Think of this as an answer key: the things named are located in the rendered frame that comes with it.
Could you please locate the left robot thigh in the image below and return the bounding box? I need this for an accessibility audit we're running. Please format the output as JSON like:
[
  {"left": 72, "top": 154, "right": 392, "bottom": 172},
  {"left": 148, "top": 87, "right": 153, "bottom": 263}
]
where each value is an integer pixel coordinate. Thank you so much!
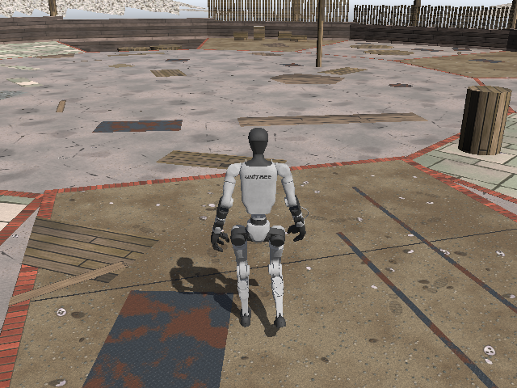
[{"left": 230, "top": 225, "right": 250, "bottom": 280}]

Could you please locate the right robot hand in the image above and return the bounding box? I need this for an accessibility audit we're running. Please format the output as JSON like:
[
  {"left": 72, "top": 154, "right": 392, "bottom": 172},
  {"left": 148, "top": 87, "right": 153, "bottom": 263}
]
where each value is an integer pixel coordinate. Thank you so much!
[{"left": 287, "top": 225, "right": 306, "bottom": 242}]

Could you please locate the left robot forearm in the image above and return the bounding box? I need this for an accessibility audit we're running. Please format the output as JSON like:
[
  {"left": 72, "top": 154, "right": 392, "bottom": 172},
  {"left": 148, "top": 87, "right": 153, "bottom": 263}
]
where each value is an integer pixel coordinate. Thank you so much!
[{"left": 212, "top": 197, "right": 229, "bottom": 234}]

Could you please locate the right robot upper arm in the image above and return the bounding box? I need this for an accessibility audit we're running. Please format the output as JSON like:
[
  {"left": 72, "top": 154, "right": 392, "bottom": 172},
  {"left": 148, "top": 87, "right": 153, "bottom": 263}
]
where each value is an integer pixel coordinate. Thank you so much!
[{"left": 275, "top": 162, "right": 297, "bottom": 208}]

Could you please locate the right robot forearm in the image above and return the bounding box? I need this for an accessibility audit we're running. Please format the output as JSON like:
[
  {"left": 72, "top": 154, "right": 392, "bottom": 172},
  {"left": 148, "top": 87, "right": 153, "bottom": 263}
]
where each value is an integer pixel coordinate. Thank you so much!
[{"left": 289, "top": 195, "right": 305, "bottom": 227}]

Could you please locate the left robot upper arm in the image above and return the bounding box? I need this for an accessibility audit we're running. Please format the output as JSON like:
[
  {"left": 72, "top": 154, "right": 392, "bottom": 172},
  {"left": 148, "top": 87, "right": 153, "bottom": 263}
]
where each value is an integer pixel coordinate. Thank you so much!
[{"left": 221, "top": 162, "right": 242, "bottom": 209}]

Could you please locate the right robot thigh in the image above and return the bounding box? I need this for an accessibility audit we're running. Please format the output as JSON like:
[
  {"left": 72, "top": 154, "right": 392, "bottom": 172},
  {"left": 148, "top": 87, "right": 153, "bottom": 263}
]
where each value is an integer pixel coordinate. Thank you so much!
[{"left": 268, "top": 226, "right": 285, "bottom": 276}]

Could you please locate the left robot hand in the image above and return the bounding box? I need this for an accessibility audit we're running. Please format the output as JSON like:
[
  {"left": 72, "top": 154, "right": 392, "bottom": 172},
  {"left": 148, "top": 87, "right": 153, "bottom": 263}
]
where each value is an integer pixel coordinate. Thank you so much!
[{"left": 211, "top": 232, "right": 229, "bottom": 252}]

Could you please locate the robot thigh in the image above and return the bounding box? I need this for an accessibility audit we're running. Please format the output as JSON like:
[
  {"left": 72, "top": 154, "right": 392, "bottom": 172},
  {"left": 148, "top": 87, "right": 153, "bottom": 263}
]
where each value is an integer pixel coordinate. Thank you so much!
[
  {"left": 230, "top": 225, "right": 250, "bottom": 280},
  {"left": 268, "top": 226, "right": 285, "bottom": 276}
]

